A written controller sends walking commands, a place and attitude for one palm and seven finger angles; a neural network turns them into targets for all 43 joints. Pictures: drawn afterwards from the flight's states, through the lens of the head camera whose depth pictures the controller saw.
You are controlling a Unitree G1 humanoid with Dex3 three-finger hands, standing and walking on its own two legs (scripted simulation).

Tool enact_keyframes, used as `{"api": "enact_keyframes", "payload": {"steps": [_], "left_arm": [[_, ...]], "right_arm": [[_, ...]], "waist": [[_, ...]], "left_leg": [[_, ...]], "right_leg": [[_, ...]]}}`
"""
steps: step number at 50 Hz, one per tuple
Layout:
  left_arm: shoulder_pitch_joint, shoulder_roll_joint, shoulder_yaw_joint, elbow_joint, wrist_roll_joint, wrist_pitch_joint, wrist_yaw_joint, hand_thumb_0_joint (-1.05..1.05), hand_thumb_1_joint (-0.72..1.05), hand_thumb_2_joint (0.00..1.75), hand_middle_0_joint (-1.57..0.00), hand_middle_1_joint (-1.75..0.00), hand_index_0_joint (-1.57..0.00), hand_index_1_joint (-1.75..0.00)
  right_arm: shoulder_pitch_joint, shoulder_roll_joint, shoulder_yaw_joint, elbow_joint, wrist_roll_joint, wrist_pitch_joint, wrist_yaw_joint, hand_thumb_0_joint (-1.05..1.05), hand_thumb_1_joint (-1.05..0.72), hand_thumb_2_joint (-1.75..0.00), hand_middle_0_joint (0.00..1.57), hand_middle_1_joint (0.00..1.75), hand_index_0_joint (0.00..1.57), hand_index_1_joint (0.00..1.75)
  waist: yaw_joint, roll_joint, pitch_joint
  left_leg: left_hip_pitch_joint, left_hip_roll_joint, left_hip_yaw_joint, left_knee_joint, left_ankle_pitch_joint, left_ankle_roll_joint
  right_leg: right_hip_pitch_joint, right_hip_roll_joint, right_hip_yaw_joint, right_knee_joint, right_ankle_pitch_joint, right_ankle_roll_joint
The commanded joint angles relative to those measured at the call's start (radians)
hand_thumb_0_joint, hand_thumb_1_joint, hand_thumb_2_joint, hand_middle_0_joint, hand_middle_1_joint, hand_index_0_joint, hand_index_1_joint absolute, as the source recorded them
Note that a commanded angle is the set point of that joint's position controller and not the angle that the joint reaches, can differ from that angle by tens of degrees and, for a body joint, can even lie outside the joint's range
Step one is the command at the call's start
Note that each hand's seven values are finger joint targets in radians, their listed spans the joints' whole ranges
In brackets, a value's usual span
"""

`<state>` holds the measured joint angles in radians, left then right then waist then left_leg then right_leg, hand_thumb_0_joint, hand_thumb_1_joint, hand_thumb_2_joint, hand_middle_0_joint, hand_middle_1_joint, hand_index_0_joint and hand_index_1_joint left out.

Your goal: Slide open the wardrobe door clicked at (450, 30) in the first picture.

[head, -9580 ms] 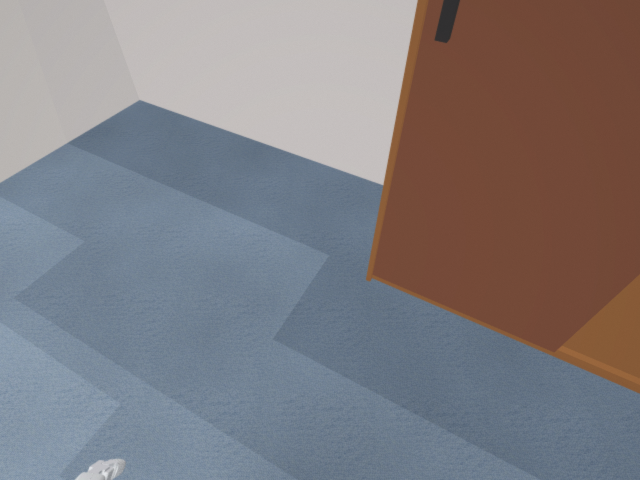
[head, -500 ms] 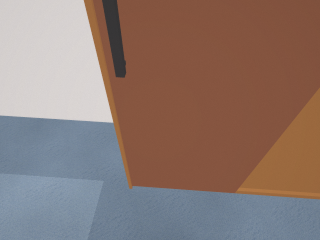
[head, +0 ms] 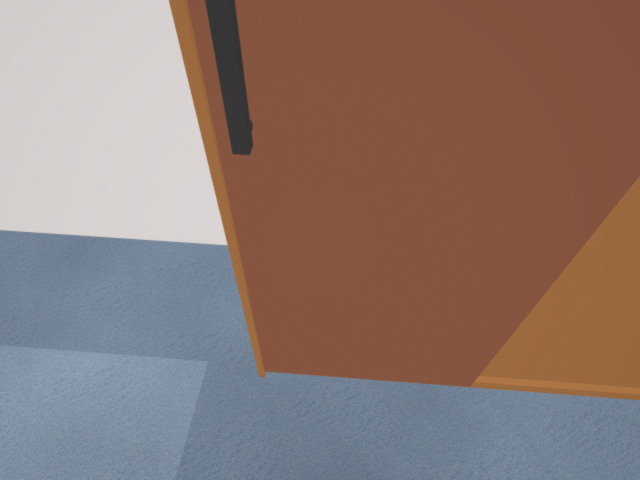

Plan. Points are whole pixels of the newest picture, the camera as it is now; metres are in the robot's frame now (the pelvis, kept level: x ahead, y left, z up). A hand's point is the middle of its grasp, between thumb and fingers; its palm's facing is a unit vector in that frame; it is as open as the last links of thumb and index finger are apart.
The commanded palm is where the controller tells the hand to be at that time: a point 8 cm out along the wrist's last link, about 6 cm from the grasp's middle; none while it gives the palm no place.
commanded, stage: look again from close up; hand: left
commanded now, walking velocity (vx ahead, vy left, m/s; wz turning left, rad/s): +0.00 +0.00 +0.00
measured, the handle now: (235, 66) +0.53 +0.15 +0.26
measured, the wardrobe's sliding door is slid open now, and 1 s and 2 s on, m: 0.00 0.00 0.00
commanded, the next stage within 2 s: raise the hand with hooked fingers in 0.74 s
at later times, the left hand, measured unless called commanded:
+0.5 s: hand out of the picture +0.06 +0.25 -0.16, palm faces -0.02 -0.94 -0.33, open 7.4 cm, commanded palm none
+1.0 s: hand (129, 438) +0.17 +0.25 -0.04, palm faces +0.29 -0.95 -0.15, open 7.6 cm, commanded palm +0.11 +0.29 -0.04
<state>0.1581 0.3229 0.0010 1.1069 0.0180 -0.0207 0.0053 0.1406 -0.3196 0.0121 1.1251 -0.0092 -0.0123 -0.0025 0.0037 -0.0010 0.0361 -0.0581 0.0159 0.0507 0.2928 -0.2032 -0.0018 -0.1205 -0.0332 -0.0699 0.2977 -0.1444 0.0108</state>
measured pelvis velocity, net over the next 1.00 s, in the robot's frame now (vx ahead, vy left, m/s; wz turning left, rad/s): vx -0.01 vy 0.00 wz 0.02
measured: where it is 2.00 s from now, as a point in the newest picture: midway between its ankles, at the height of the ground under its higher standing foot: outside the picture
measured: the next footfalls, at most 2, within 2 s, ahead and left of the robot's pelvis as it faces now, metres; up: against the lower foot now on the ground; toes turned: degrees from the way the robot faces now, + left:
none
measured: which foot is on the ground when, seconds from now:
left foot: down 0.00-1.00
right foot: down 0.00-1.00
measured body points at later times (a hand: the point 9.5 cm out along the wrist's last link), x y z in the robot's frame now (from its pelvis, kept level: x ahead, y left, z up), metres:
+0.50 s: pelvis +0.00 +0.00 +0.00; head +0.01 +0.00 +0.45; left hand +0.06 +0.29 -0.14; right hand +0.07 -0.29 -0.14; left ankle -0.03 +0.12 -0.75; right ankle +0.01 -0.12 -0.75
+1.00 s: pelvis -0.01 +0.00 -0.01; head +0.00 +0.00 +0.44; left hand +0.15 +0.29 -0.03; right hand +0.11 -0.27 -0.12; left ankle -0.03 +0.12 -0.75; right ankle +0.01 -0.12 -0.75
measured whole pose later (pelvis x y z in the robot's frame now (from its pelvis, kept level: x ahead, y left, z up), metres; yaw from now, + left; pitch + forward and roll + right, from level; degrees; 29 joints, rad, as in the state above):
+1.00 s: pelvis -0.01 +0.00 -0.01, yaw +1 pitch +0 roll +0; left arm 0.34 0.24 0.23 0.35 -0.18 -0.23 -0.08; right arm 0.26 -0.26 -0.04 0.80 0.02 -0.20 -0.05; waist 0.01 0.01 0.02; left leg -0.19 0.01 0.04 0.48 -0.28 0.00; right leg -0.26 -0.05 -0.08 0.50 -0.23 0.01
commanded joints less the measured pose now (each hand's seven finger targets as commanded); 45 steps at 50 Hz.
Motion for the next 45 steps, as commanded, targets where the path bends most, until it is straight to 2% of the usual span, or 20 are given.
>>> {"api": "enact_keyframes", "payload": {"steps": [1,6,19,33,41,42,43,44,45], "left_arm": [[-0.023,0.199,0.037,-0.056,-0.001,-0.017,0.011,0.00,0.90,0.90,-0.20,-0.30,-0.20,-0.30],[-0.019,0.201,0.036,-0.054,-0.001,-0.018,0.011,0.00,0.90,0.90,-0.20,-0.30,-0.20,-0.30],[-0.030,0.208,0.037,-0.055,-0.001,-0.016,0.009,0.00,0.90,0.90,-0.20,-0.30,-0.20,-0.30],[-0.033,0.212,0.038,-0.053,-0.001,-0.017,0.009,0.00,0.90,0.90,-0.20,-0.30,-0.20,-0.30],[-0.031,0.212,0.038,-0.050,-0.001,-0.016,0.009,0.00,0.90,0.90,-0.20,-0.30,-0.20,-0.30],[0.069,0.063,0.012,-0.035,-0.003,-0.029,0.041,0.00,0.90,0.90,-0.20,-0.30,-0.20,-0.30],[-0.665,0.445,0.424,-1.327,-0.152,-0.245,0.011,0.00,0.88,0.89,-0.20,-0.32,-0.20,-0.32],[-0.065,0.365,0.389,-1.004,-0.105,-0.218,0.008,0.00,0.85,0.88,-0.20,-0.33,-0.20,-0.33],[0.136,0.078,0.249,-0.941,-0.178,-0.165,-0.020,0.00,0.83,0.87,-0.21,-0.34,-0.21,-0.34]], "right_arm": [[-0.022,-0.200,-0.042,-0.058,0.000,-0.025,-0.009,0.00,-0.90,-0.90,0.20,0.30,0.20,0.30],[-0.021,-0.203,-0.043,-0.058,-0.001,-0.026,-0.009,0.00,-0.90,-0.90,0.20,0.30,0.20,0.30],[-0.030,-0.211,-0.042,-0.057,-0.001,-0.026,-0.008,0.00,-0.90,-0.90,0.20,0.30,0.20,0.30],[-0.028,-0.212,-0.043,-0.057,0.000,-0.028,-0.009,0.00,-0.90,-0.90,0.20,0.30,0.20,0.30],[-0.032,-0.215,-0.043,-0.059,-0.001,-0.028,-0.010,0.00,-0.90,-0.90,0.20,0.30,0.20,0.30],[0.001,-0.096,-0.032,-0.105,0.007,-0.030,0.004,0.00,-0.90,-0.90,0.20,0.30,0.20,0.30],[0.035,-0.121,-0.064,-0.408,0.046,-0.136,-0.052,0.00,-0.90,-0.90,0.20,0.30,0.20,0.30],[-0.030,-0.126,-0.074,-0.430,0.031,-0.206,-0.081,0.00,-0.90,-0.90,0.20,0.30,0.20,0.30],[0.023,-0.056,-0.064,-0.422,0.050,-0.226,-0.074,0.00,-0.90,-0.90,0.20,0.30,0.20,0.30]], "waist": [[-0.001,-0.003,-0.043],[-0.001,-0.002,-0.056],[0.000,0.003,-0.040],[-0.001,0.003,-0.058],[0.001,0.009,-0.045],[-0.003,0.080,-0.027],[-0.064,0.158,-0.394],[0.060,0.255,-0.312],[-0.012,0.204,-0.232]], "left_leg": [[-0.054,0.124,-0.102,-0.060,0.146,0.015],[-0.043,0.125,-0.101,-0.056,0.167,0.016],[-0.058,0.123,-0.104,-0.067,0.124,0.015],[-0.046,0.125,-0.104,-0.063,0.165,0.014],[-0.046,0.126,-0.102,-0.066,0.161,0.015],[-0.115,0.139,-0.017,0.097,0.107,-0.004],[0.083,-0.050,-0.075,0.051,0.316,-0.010],[0.066,-0.006,-0.027,0.077,0.463,0.005],[0.058,0.000,-0.025,0.097,0.463,-0.013]], "right_leg": [[0.055,-0.116,0.107,-0.035,0.139,-0.027],[0.060,-0.119,0.104,-0.031,0.162,-0.029],[0.051,-0.117,0.107,-0.041,0.113,-0.026],[0.067,-0.119,0.105,-0.035,0.155,-0.027],[0.059,-0.119,0.103,-0.037,0.147,-0.028],[-0.002,-0.137,0.120,0.053,0.165,-0.009],[0.133,0.003,0.029,0.116,0.303,-0.051],[0.059,0.002,0.007,0.155,0.180,-0.074],[-0.029,0.019,-0.031,0.148,0.166,-0.056]]}}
